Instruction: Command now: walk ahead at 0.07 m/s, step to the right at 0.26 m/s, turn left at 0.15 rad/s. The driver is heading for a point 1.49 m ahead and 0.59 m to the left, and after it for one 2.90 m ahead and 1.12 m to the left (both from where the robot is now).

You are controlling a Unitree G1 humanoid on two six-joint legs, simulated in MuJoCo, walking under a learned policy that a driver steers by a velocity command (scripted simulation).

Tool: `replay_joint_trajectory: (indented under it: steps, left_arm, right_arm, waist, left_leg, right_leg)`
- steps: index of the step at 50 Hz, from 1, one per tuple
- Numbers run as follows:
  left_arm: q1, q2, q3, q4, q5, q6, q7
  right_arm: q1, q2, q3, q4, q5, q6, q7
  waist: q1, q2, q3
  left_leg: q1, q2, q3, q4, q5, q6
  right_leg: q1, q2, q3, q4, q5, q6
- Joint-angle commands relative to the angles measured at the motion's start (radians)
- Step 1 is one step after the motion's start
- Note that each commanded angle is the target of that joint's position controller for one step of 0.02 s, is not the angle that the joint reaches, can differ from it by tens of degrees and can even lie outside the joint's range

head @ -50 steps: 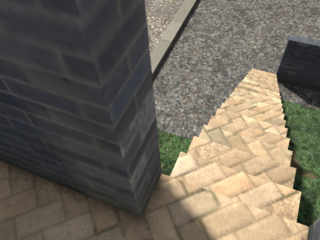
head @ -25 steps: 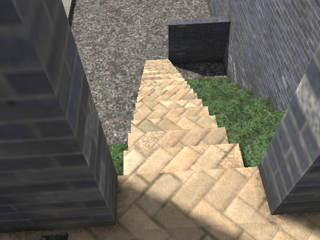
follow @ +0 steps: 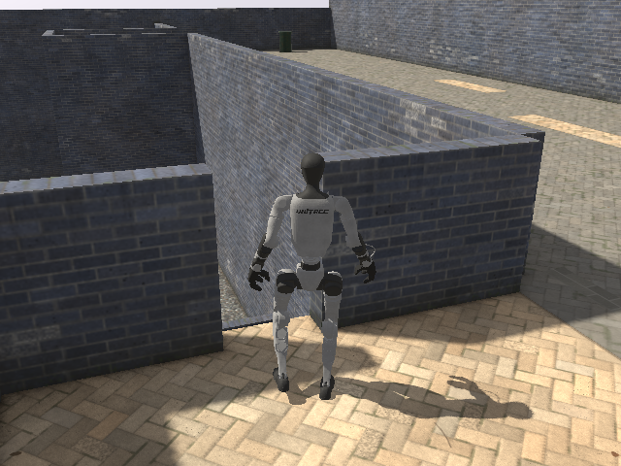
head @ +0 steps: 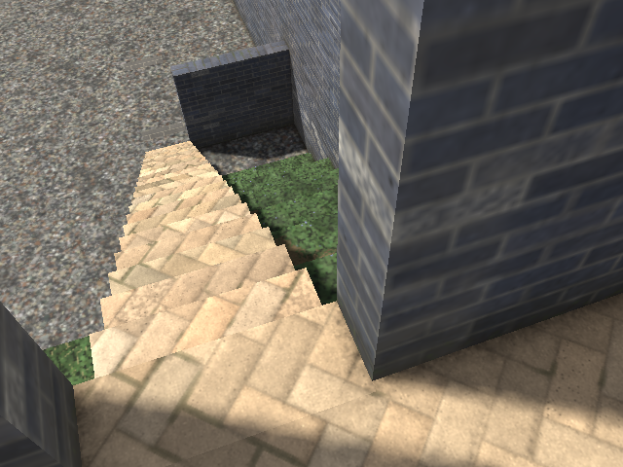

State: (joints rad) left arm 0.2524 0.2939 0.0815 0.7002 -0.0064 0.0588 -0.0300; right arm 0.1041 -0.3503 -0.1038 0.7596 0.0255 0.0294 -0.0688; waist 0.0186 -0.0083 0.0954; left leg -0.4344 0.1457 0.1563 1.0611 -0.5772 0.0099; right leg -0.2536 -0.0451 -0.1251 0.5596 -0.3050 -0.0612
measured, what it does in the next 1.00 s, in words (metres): steps to the right, turning left: left foot, then right foot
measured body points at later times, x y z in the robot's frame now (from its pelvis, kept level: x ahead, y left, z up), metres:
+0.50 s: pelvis +0.03 -0.10 -0.01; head +0.08 -0.08 +0.44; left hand +0.17 +0.20 -0.09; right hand +0.20 -0.37 -0.11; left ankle +0.05 -0.02 -0.74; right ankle +0.03 -0.22 -0.65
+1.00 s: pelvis -0.03 -0.12 +0.00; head +0.02 -0.10 +0.45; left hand -0.26 +0.12 -0.10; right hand +0.29 -0.18 -0.09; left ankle -0.16 +0.05 -0.66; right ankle +0.13 -0.27 -0.74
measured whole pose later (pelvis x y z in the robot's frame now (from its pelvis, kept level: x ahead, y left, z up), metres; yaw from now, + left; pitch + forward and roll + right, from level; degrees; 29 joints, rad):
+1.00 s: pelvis -0.03 -0.12 +0.00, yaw +46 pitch +1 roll +2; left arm 0.38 0.36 0.11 0.81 -0.01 -0.01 0.13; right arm 0.16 -0.31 -0.06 0.52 -0.01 0.12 0.06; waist 0.03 0.01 0.09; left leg -0.55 0.10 -0.10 1.04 -0.40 -0.09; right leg -0.24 -0.25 -0.10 0.45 -0.20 0.14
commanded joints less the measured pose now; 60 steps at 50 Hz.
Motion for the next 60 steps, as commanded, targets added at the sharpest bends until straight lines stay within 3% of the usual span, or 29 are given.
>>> replay_joint_trajectory:
  steps: [1,5,14,18,19,20,21,22,23,24,25,26,28,31,32,33,34,35,36,39,41,47,52,54,55,56,57,58,60]
  left_arm:
    - [-0.048,0.143,0.030,-0.044,0.022,-0.045,0.044]
    - [-0.024,0.077,-0.001,-0.022,0.038,-0.057,0.070]
    - [-0.013,0.132,0.004,-0.041,0.049,0.007,0.145]
    - [-0.170,0.147,0.020,-0.123,0.041,0.025,0.153]
    - [-0.211,0.126,0.016,-0.135,0.025,0.023,0.153]
    - [-0.247,0.098,0.003,-0.143,0.000,0.016,0.141]
    - [-0.244,-0.024,-0.027,-0.182,0.030,-0.005,0.118]
    - [-0.118,0.073,-0.005,-0.186,0.032,-0.033,0.098]
    - [-0.076,0.163,0.020,-0.165,0.009,-0.056,0.076]
    - [-0.086,0.181,0.021,-0.164,0.029,-0.075,0.063]
    - [-0.110,0.120,0.010,-0.143,0.038,-0.079,0.075]
    - [-0.124,0.078,0.004,-0.139,0.052,-0.077,0.078]
    - [-0.129,0.007,-0.020,-0.108,0.030,-0.075,0.065]
    - [-0.003,0.023,-0.012,-0.052,-0.011,-0.068,0.067]
    - [0.102,0.066,0.004,-0.009,0.004,-0.065,0.079]
    - [0.100,0.176,0.023,-0.019,0.036,-0.060,0.088]
    - [0.036,0.223,0.028,-0.042,0.092,-0.073,0.092]
    - [-0.020,0.211,0.031,-0.042,0.091,-0.090,0.116]
    - [-0.093,0.167,0.021,-0.027,0.064,-0.099,0.135]
    - [-0.109,0.107,0.003,-0.021,0.019,-0.091,0.155]
    - [-0.060,0.134,0.013,-0.015,0.019,-0.087,0.157]
    - [0.199,0.300,0.088,0.069,0.003,-0.083,0.167]
    - [0.083,0.351,0.113,0.051,-0.015,-0.054,0.168]
    - [0.063,0.241,0.079,0.055,-0.018,-0.056,0.164]
    - [0.101,0.130,0.043,0.064,-0.002,-0.052,0.148]
    - [0.167,0.030,0.014,0.039,0.056,-0.040,0.130]
    - [0.097,0.117,0.033,0.007,0.016,-0.041,0.148]
    - [0.079,0.175,0.047,0.005,-0.014,-0.040,0.153]
    - [0.128,0.181,0.051,0.056,0.010,-0.018,0.160]
  right_arm:
    - [-0.036,-0.083,-0.005,-0.033,-0.015,-0.044,0.003]
    - [-0.004,-0.064,0.010,-0.032,-0.002,-0.041,-0.004]
    - [-0.007,-0.014,0.037,-0.132,-0.015,-0.041,0.064]
    - [0.293,-0.076,0.010,-0.059,-0.023,-0.020,0.071]
    - [0.381,-0.101,-0.008,-0.044,-0.006,-0.019,0.064]
    - [0.445,-0.096,-0.021,-0.031,0.005,-0.025,0.051]
    - [0.361,-0.150,-0.022,-0.038,-0.007,-0.017,0.034]
    - [0.187,-0.232,-0.034,-0.146,-0.057,-0.051,0.023]
    - [-0.008,-0.218,-0.033,-0.209,-0.042,-0.069,0.024]
    - [-0.092,-0.149,-0.021,-0.242,-0.010,-0.055,0.027]
    - [-0.123,-0.109,-0.011,-0.243,0.008,-0.027,0.036]
    - [-0.106,-0.108,-0.025,-0.230,0.033,-0.001,0.041]
    - [-0.026,-0.126,-0.042,-0.229,0.024,0.033,0.039]
    - [0.033,-0.115,-0.040,-0.219,0.009,0.050,0.039]
    - [0.001,-0.057,-0.020,-0.243,0.017,0.046,0.048]
    - [0.107,0.043,0.003,-0.235,-0.012,0.042,0.063]
    - [0.158,-0.032,-0.008,-0.251,-0.040,0.016,0.092]
    - [0.141,-0.126,-0.029,-0.242,-0.036,0.016,0.106]
    - [0.171,-0.158,-0.039,-0.215,-0.032,0.027,0.106]
    - [0.182,-0.126,-0.026,-0.219,-0.034,0.064,0.102]
    - [0.130,-0.085,-0.010,-0.266,-0.010,0.078,0.115]
    - [0.026,0.009,0.033,-0.339,-0.043,0.081,0.128]
    - [0.166,0.013,0.022,-0.259,-0.040,0.053,0.139]
    - [0.379,0.011,0.000,-0.147,-0.034,0.047,0.140]
    - [0.420,-0.040,-0.014,-0.112,-0.036,0.056,0.140]
    - [0.347,-0.140,-0.014,-0.149,-0.056,0.064,0.139]
    - [0.347,-0.188,-0.027,-0.202,-0.114,0.036,0.147]
    - [0.251,-0.147,-0.014,-0.197,-0.110,0.025,0.140]
    - [0.083,-0.063,0.009,-0.196,-0.077,0.032,0.109]
  waist:
    - [-0.001,-0.095,-0.093]
    - [-0.007,-0.018,-0.099]
    - [-0.005,-0.068,-0.127]
    - [-0.139,-0.138,-0.229]
    - [-0.186,-0.077,-0.254]
    - [-0.247,0.101,-0.241]
    - [-0.114,0.330,-0.174]
    - [-0.041,0.348,-0.371]
    - [0.050,0.181,-0.241]
    - [0.085,0.041,-0.108]
    - [0.093,-0.015,-0.085]
    - [0.093,0.003,-0.101]
    - [0.050,0.040,-0.178]
    - [0.059,0.121,-0.247]
    - [0.103,0.081,-0.233]
    - [0.030,-0.149,-0.217]
    - [-0.010,-0.268,-0.277]
    - [-0.027,-0.212,-0.242]
    - [-0.070,-0.153,-0.162]
    - [-0.097,-0.070,-0.099]
    - [-0.071,-0.094,-0.077]
    - [0.019,-0.211,-0.089]
    - [-0.056,-0.356,-0.054]
    - [-0.142,-0.259,-0.093]
    - [-0.137,0.034,-0.085]
    - [-0.024,0.358,-0.121]
    - [-0.126,0.501,-0.220]
    - [-0.077,0.441,-0.154]
    - [0.013,0.333,-0.096]
  left_leg:
    - [-0.229,-0.085,-0.110,0.173,0.093,0.013]
    - [-0.228,-0.114,-0.157,0.167,0.237,-0.011]
    - [-0.130,-0.102,-0.015,-0.158,0.311,0.005]
    - [0.222,-0.173,0.047,-0.374,0.254,0.077]
    - [0.316,-0.177,0.000,-0.512,0.333,0.105]
    - [0.454,-0.117,-0.142,-0.704,0.531,0.165]
    - [0.526,0.037,-0.420,-0.583,0.973,0.266]
    - [0.435,0.280,-0.948,-0.735,0.744,0.504]
    - [0.248,0.263,-0.880,-0.806,0.556,0.444]
    - [0.147,0.136,-0.689,-0.819,0.538,0.353]
    - [0.100,0.010,-0.529,-0.792,0.528,0.270]
    - [0.049,-0.057,-0.443,-0.729,0.590,0.232]
    - [0.020,-0.129,-0.372,-0.654,0.678,0.203]
    - [0.042,-0.144,-0.449,-0.584,0.567,0.168]
    - [-0.124,-0.193,-0.420,-0.480,0.343,0.111]
    - [-0.353,-0.306,-0.316,-0.146,0.005,0.034]
    - [-0.455,-0.263,-0.384,0.087,-0.092,-0.041]
    - [-0.442,-0.210,-0.405,0.283,-0.018,-0.071]
    - [-0.430,-0.178,-0.398,0.358,0.097,-0.079]
    - [-0.333,-0.145,-0.323,0.463,0.294,-0.085]
    - [-0.330,-0.111,-0.282,0.402,0.334,-0.095]
    - [-0.283,-0.032,-0.305,0.065,0.187,-0.106]
    - [0.193,-0.108,-0.122,-0.368,0.189,-0.060]
    - [0.443,-0.145,-0.091,-0.629,0.267,0.005]
    - [0.559,-0.079,-0.185,-0.701,0.466,0.055]
    - [0.560,0.102,-0.263,-0.504,1.179,0.136]
    - [0.316,0.193,-0.352,-0.704,1.062,0.315]
    - [0.232,0.151,-0.311,-0.762,0.840,0.290]
    - [0.214,0.084,-0.168,-0.711,0.724,0.197]
  right_leg:
    - [0.146,-0.230,0.254,-0.329,0.142,-0.176]
    - [0.164,-0.235,0.153,-0.375,0.213,-0.150]
    - [0.247,-0.181,-0.086,-0.261,0.872,-0.016]
    - [0.124,-0.133,-0.158,-0.013,1.336,0.119]
    - [0.085,-0.116,-0.127,0.125,1.236,0.123]
    - [-0.079,-0.065,-0.085,0.372,0.562,0.097]
    - [-0.406,0.066,0.001,0.672,-0.247,0.133]
    - [-0.437,0.138,0.379,0.937,-0.402,0.171]
    - [-0.430,0.082,0.447,0.906,-0.315,0.108]
    - [-0.407,0.091,0.336,0.807,-0.227,0.102]
    - [-0.379,0.085,0.256,0.631,-0.181,0.107]
    - [-0.305,0.101,0.204,0.496,-0.114,0.119]
    - [-0.133,0.129,0.145,0.293,-0.041,0.135]
    - [0.056,0.139,0.132,-0.047,0.079,0.153]
    - [0.232,0.043,0.185,-0.190,0.218,0.116]
    - [0.360,-0.303,0.495,-0.200,0.335,-0.003]
    - [0.250,-0.570,0.816,-0.275,0.570,-0.227]
    - [0.187,-0.540,0.775,-0.300,0.498,-0.260]
    - [0.133,-0.427,0.558,-0.266,0.440,-0.160]
    - [0.016,-0.271,0.263,-0.219,0.416,-0.049]
    - [0.026,-0.279,0.206,-0.240,0.364,-0.058]
    - [0.180,-0.421,0.277,-0.267,0.291,-0.084]
    - [-0.051,-0.311,0.140,-0.329,0.308,0.012]
    - [-0.124,-0.235,0.098,-0.173,0.314,0.046]
    - [-0.262,-0.093,0.015,0.097,-0.045,0.082]
    - [-0.445,0.069,0.034,0.400,-0.469,0.086]
    - [-0.418,0.115,0.064,0.645,-0.501,0.085]
    - [-0.395,0.085,0.121,0.757,-0.463,0.077]
    - [-0.418,0.090,0.114,0.841,-0.284,0.107]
